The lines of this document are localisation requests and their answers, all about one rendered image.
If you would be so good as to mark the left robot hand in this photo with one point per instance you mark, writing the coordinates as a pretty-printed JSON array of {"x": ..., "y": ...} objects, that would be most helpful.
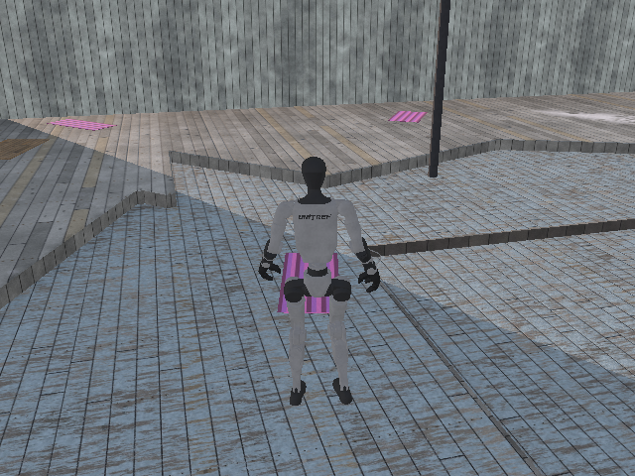
[{"x": 262, "y": 271}]

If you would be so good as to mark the robot right forearm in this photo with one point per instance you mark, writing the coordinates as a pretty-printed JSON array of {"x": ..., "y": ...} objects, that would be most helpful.
[{"x": 366, "y": 260}]

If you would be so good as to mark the left robot upper arm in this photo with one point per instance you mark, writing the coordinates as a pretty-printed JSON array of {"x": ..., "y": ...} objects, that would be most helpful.
[{"x": 283, "y": 211}]

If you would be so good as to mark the right robot hand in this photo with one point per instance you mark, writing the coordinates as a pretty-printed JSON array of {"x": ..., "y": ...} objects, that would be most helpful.
[{"x": 370, "y": 278}]

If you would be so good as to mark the right robot upper arm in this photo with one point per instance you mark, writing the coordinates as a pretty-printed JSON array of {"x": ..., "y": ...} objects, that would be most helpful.
[{"x": 346, "y": 208}]

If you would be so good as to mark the left robot shin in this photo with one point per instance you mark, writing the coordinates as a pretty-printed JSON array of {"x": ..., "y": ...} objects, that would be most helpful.
[{"x": 296, "y": 358}]

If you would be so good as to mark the robot left forearm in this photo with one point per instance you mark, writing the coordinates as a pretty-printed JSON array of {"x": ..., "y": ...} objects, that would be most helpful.
[{"x": 268, "y": 258}]

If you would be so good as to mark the left robot thigh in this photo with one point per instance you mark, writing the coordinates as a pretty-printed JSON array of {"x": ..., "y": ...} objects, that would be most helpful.
[{"x": 295, "y": 298}]

